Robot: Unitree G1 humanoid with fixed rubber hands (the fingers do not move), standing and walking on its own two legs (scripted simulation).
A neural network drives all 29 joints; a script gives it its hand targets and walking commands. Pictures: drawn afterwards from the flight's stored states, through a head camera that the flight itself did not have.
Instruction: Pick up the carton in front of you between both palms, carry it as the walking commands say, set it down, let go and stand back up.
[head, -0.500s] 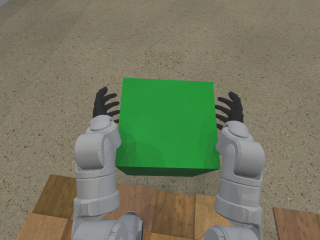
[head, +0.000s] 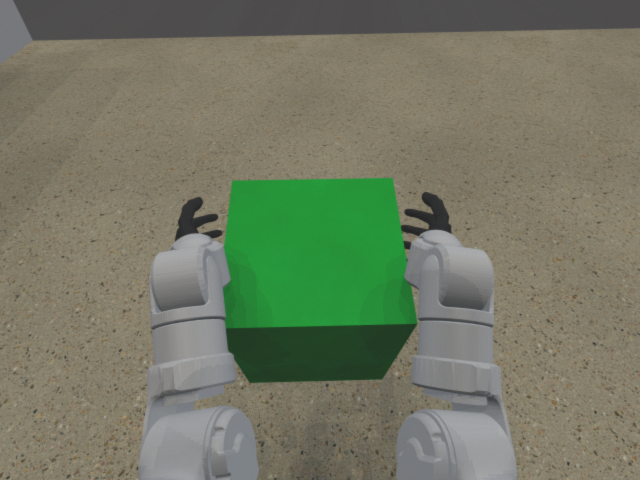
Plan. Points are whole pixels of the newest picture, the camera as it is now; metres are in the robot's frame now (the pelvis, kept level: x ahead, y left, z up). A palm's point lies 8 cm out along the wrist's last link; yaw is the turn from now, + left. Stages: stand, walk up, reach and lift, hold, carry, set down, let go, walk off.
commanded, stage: carry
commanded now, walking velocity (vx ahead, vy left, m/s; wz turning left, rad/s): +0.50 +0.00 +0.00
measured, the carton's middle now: (314, 289) +0.37 -0.01 +0.03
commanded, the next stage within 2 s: none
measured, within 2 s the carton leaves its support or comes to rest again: neither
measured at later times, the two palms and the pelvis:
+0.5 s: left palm (220, 163) +0.64 +0.15 +0.07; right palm (372, 157) +0.64 -0.13 +0.08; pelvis +0.30 +0.01 -0.02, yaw -1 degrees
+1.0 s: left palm (247, 92) +0.91 +0.12 +0.09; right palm (366, 87) +0.93 -0.16 +0.08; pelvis +0.59 -0.04 +0.00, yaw +2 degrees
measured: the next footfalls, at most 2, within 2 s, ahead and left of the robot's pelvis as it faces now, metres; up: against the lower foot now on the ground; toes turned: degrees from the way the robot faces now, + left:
left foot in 0.38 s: +0.40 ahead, +0.09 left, -0.01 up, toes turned +4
right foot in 0.82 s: +0.67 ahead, -0.11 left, -0.01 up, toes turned -6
